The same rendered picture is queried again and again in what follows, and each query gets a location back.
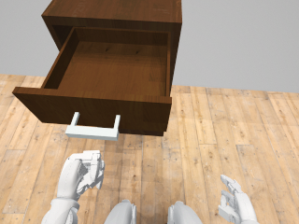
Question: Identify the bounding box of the left robot thigh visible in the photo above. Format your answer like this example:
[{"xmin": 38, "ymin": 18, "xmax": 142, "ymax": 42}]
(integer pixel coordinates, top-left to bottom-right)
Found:
[{"xmin": 104, "ymin": 203, "xmax": 137, "ymax": 224}]

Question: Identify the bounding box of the cabinet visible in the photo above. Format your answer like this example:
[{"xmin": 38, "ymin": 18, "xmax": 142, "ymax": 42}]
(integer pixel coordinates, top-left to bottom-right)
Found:
[{"xmin": 41, "ymin": 0, "xmax": 182, "ymax": 137}]

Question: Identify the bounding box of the drawer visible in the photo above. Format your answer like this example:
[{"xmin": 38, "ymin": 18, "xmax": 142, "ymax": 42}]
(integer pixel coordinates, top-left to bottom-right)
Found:
[{"xmin": 12, "ymin": 26, "xmax": 172, "ymax": 132}]

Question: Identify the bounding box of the handle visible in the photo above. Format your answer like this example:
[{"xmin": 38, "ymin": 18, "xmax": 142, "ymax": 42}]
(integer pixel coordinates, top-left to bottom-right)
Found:
[{"xmin": 65, "ymin": 112, "xmax": 121, "ymax": 141}]

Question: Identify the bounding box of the right robot hand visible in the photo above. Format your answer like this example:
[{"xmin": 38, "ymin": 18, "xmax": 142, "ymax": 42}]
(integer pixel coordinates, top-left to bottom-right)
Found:
[{"xmin": 218, "ymin": 175, "xmax": 258, "ymax": 224}]

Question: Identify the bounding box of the left robot hand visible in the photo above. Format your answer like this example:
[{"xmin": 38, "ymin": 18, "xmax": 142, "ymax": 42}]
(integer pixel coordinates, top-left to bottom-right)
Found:
[{"xmin": 57, "ymin": 150, "xmax": 106, "ymax": 201}]

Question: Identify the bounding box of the robot left forearm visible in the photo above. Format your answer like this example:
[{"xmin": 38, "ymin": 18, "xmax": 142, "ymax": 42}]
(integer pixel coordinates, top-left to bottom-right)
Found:
[{"xmin": 41, "ymin": 197, "xmax": 80, "ymax": 224}]

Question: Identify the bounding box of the right robot thigh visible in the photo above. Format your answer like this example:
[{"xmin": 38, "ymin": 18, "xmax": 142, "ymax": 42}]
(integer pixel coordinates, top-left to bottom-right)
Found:
[{"xmin": 167, "ymin": 203, "xmax": 203, "ymax": 224}]

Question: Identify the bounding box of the robot thigh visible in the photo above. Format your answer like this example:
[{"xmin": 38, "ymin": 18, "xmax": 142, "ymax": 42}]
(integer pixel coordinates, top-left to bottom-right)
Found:
[
  {"xmin": 104, "ymin": 203, "xmax": 137, "ymax": 224},
  {"xmin": 167, "ymin": 203, "xmax": 203, "ymax": 224}
]

